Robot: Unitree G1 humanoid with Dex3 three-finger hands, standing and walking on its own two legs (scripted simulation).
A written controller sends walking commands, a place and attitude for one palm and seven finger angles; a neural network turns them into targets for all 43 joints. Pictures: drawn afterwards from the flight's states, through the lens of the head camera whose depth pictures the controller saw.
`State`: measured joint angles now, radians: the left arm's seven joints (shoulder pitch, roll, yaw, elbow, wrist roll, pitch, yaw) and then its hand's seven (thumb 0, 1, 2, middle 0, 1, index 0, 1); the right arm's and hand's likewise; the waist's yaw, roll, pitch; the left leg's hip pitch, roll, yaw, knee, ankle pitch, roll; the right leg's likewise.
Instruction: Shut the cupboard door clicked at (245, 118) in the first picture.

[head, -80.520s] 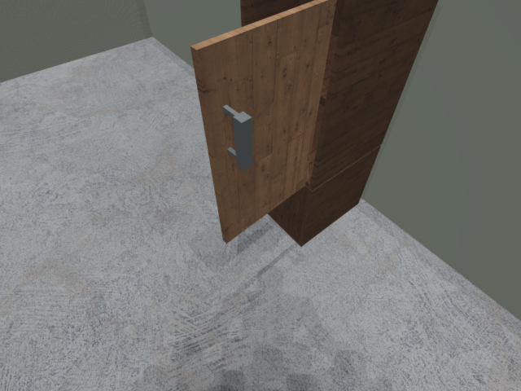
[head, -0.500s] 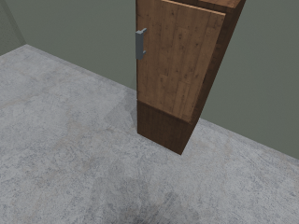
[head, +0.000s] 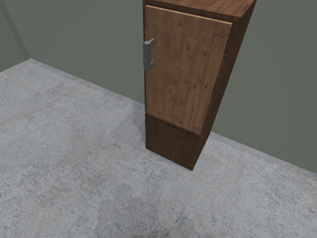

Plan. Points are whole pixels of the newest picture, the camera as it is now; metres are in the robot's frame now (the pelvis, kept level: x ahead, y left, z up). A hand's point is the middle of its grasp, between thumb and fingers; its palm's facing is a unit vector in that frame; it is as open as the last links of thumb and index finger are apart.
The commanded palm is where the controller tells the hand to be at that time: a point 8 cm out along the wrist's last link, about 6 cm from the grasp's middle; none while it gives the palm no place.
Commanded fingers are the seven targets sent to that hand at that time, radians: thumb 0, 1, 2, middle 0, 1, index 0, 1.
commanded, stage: let the arm hang, fingers relaxed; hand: left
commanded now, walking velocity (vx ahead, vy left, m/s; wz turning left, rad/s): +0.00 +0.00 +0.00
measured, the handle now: (149, 54) +0.85 +0.09 +0.06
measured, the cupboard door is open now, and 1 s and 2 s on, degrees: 0 0 0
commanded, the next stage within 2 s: look to check the result in 0.06 s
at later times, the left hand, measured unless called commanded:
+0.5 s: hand out of the picture -0.04 +0.15 -0.18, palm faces +0.04 -0.99 -0.17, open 7.4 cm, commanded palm none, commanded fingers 0.00 0.90 0.90 -0.20 -0.30 -0.20 -0.30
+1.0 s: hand out of the picture -0.01 +0.15 -0.18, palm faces +0.04 -0.99 -0.16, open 7.4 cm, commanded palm none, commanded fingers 0.00 0.90 0.90 -0.20 -0.30 -0.20 -0.30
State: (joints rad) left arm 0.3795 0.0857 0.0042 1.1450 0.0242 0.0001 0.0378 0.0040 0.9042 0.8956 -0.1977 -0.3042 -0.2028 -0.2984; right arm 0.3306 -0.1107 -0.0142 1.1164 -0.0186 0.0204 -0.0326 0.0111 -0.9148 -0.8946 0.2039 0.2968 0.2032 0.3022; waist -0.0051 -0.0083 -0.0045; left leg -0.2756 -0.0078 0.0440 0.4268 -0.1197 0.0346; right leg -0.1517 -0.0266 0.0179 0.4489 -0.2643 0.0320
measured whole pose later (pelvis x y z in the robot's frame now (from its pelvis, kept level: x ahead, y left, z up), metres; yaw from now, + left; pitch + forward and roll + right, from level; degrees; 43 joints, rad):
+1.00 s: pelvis +0.03 -0.01 +0.00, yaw +0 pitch -2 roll +0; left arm 0.33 0.12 0.01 1.15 0.02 0.00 0.04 0.00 0.90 0.90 -0.20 -0.30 -0.20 -0.30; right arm 0.29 -0.12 0.00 1.13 -0.01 0.01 -0.04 0.01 -0.91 -0.89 0.20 0.30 0.20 0.30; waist -0.01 -0.01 0.04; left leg -0.23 0.00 0.04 0.41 -0.15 0.02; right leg -0.09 -0.02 0.01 0.40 -0.28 0.02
